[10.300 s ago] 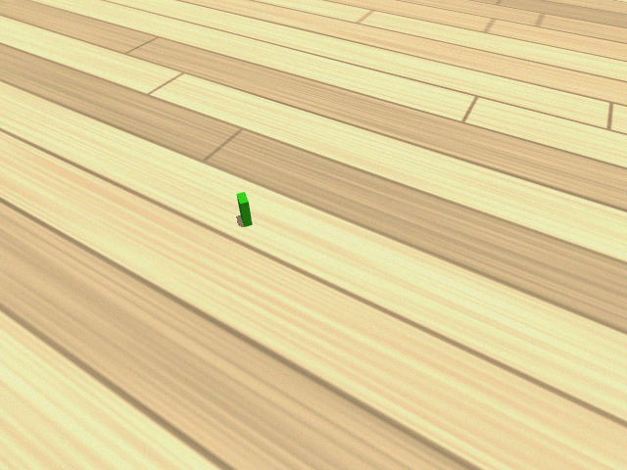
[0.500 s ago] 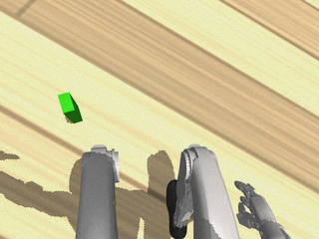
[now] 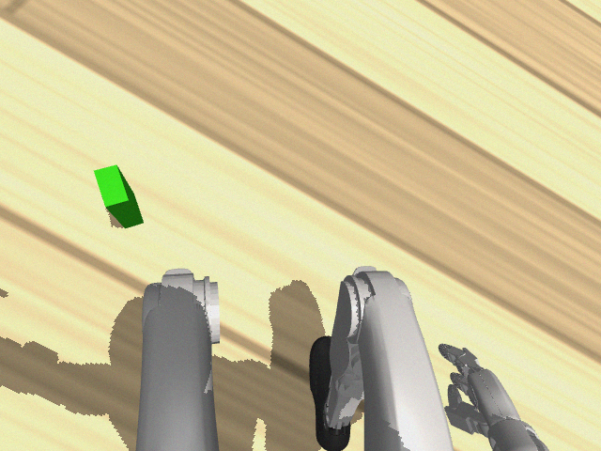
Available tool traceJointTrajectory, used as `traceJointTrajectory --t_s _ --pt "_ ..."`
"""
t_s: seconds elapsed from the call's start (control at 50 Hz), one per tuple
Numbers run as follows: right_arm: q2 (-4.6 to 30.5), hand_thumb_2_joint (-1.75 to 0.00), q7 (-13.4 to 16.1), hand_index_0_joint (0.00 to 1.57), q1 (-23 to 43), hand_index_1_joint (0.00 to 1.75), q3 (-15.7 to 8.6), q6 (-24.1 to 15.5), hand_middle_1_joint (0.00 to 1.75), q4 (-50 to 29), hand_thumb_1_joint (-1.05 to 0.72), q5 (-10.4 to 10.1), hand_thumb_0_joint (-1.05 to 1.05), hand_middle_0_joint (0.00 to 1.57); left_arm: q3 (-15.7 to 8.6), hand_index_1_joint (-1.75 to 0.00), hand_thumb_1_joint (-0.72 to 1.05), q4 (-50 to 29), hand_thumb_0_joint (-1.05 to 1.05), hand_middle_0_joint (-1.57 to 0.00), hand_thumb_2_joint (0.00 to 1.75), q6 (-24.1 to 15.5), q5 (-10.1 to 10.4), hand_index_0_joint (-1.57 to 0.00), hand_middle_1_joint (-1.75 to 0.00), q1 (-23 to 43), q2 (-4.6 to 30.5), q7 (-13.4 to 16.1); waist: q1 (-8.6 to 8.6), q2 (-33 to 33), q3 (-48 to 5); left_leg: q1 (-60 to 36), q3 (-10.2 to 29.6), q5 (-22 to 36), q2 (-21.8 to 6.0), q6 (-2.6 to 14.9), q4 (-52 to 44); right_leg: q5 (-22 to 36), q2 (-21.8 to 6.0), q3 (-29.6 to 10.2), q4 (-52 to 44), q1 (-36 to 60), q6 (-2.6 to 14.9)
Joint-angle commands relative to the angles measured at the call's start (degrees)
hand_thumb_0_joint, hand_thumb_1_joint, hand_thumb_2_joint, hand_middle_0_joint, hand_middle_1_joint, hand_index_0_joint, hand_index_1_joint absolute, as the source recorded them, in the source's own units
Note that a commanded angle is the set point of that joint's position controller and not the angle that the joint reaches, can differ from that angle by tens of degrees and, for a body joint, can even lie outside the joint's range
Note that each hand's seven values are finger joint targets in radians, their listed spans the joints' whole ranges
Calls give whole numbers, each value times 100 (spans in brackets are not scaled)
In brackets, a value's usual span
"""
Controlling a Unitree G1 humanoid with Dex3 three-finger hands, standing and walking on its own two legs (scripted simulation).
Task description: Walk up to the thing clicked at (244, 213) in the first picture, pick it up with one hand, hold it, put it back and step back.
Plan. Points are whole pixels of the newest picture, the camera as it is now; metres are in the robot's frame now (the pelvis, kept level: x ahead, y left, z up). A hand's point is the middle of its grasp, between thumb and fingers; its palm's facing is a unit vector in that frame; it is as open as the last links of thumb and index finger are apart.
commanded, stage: go down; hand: left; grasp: from the side
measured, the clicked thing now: (121, 199) +0.47 +0.29 -0.30
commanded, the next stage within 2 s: approach in 0.14 s
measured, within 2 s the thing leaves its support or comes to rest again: neither
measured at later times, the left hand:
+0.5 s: hand out of the picture +0.35 +0.47 -0.03, palm faces +0.39 -0.92 -0.05, open 17.4 cm
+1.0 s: hand (44, 222) +0.41 +0.37 -0.24, palm faces +0.30 -0.95 -0.02, open 17.3 cm
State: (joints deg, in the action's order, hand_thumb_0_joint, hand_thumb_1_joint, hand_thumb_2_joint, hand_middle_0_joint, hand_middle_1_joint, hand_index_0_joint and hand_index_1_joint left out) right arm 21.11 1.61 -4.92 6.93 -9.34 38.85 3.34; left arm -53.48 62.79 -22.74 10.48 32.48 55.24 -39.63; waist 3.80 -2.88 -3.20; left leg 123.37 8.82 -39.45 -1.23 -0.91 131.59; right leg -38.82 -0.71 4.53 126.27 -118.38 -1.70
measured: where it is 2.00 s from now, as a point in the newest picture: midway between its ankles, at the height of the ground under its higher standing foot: (262, 420)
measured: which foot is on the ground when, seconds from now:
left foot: down 0.00-1.00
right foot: down 0.00-1.00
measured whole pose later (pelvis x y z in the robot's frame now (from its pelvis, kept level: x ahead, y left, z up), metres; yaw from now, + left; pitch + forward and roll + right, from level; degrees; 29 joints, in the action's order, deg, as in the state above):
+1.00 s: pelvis -0.01 +0.01 -0.08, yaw -7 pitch +16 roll -15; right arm 22.4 -3.0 7.5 23.6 -1.6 34.2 16.7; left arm -45.7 86.6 -50.8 7.5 36.5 58.2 -24.8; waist 11.1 -13.8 13.7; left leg 128.1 17.6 -40.5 -1.0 -0.2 150.5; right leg -36.6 3.0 10.1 138.4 -120.0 -3.3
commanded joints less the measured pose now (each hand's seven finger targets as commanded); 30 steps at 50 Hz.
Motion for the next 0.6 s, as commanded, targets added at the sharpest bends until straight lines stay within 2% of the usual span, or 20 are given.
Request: traceJointTrajectory --t_s 0.0,0.06,0.12,0.18,0.22,0.24,0.26,0.28,0.3,0.34,0.4,0.48,0.52,0.54,0.56,0.58 --pt "1447 -90 104 20 -676 30 -457 -111 30 -261 -91 -52 0 20 -402 -16 -56 -1118 0 -7 13 -402 327 -6 -16 846 2676 14 -268 1852 -3559 -2888 -316 718 -76 157 -1882 625 157 282 -1026 1300 389" --pt "1437 -91 99 20 -681 30 -426 -105 30 -265 -91 -34 0 20 -468 -17 -57 -992 0 -7 15 -392 351 -6 -16 721 2695 1 -296 1728 -3488 -2751 -379 902 -60 175 -1771 721 166 273 -1039 1403 380" --pt "1452 -90 97 20 -667 30 -410 -91 30 -266 -91 -8 0 20 -419 -17 -56 -871 0 -7 14 -389 346 -6 -16 705 2645 -42 -219 1674 -3452 -2715 -370 937 -64 186 -1680 758 172 285 -1034 1421 374" --pt "1469 -90 80 20 -643 30 -390 -87 30 -274 -90 -3 0 20 -481 -16 -59 -909 0 -7 13 -428 343 -6 -15 782 2766 -40 -219 1689 -3417 -2652 -359 841 -71 191 -1666 686 182 309 -991 1394 369" --pt "1492 -91 73 20 -620 30 -372 -79 30 -292 -92 11 0 20 -502 -25 -61 -996 0 -9 20 -481 355 -6 -21 849 2825 -61 -208 1777 -3456 -2721 -334 812 -83 174 -1653 663 185 318 -952 1369 372" --pt "1501 -90 76 20 -601 30 -372 -68 30 -284 -89 6 0 20 -525 -18 -61 -874 0 -10 12 -499 354 -8 -16 802 2835 -77 -213 1657 -3401 -2691 -327 718 -86 185 -1635 578 197 326 -972 1301 364" --pt "1507 -90 72 20 -580 30 -353 -76 30 -277 -89 19 0 20 -542 -19 -61 -869 0 -11 10 -546 377 -9 -17 816 2852 -90 -193 1725 -3362 -2623 -347 741 -85 186 -1590 604 199 327 -942 1328 366" --pt "1509 -90 70 20 -532 30 -340 -84 30 -282 -89 31 0 20 -494 -18 -61 -689 0 -10 10 -586 427 -8 -16 777 2688 -118 -123 1586 -3255 -2515 -337 680 -78 197 -1543 571 212 339 -936 1274 356" --pt "1500 -90 68 20 -518 30 -306 -95 30 -276 -89 46 0 20 -502 -19 -61 -610 0 -10 10 -632 475 -8 -16 775 2667 -139 -115 1533 -3171 -2423 -340 673 -85 201 -1484 564 223 345 -905 1279 353" --pt "1521 -90 61 20 -496 30 -263 -106 30 -244 -89 76 0 20 -384 -19 -61 -278 0 -11 10 -717 507 -9 -17 863 2510 -167 17 1376 -2945 -2209 -310 541 -85 216 -1378 472 246 389 -865 1173 345" --pt "1568 -90 49 20 -416 30 -149 -82 30 -258 -88 154 0 20 -161 -19 -61 266 0 -11 10 -827 430 -9 -17 959 2386 -166 181 1326 -2747 -2168 -235 553 -110 204 -1211 514 264 466 -738 1020 348" --pt "1609 -89 -8 20 -248 30 -44 -51 30 -338 -88 292 0 20 98 -19 -61 564 0 -11 9 -1097 303 -10 -17 1166 2282 6 253 1219 -2563 -1909 -255 222 -125 218 -986 280 316 524 -690 999 335" --pt "1667 -89 -51 20 -193 30 38 -15 30 -371 -88 385 0 20 40 -18 -61 610 0 -10 9 -1336 286 -9 -17 1218 2354 120 272 1290 -2667 -2057 -219 327 -148 183 -865 365 328 583 -561 1038 329" --pt "1681 -89 -65 20 -127 30 80 19 30 -382 -88 432 0 20 -15 -19 -61 549 0 -10 9 -1487 246 -10 -18 1331 2544 192 237 1400 -2688 -2064 -214 322 -160 172 -814 349 345 589 -500 1012 339" --pt "1713 -89 -87 20 -120 30 131 48 30 -387 -87 487 0 20 -8 -19 -61 510 0 -10 10 -1628 202 -9 -18 1395 2565 254 327 1504 -2818 -2229 -172 527 -176 137 -776 513 344 638 -408 1114 331" --pt "1754 -89 -93 20 1 30 169 92 30 -397 -88 525 0 20 -54 -19 -61 507 0 -10 10 -1775 132 -10 -18 1449 2731 328 261 1635 -2753 -2271 -138 445 -186 117 -790 431 338 656 -332 973 339"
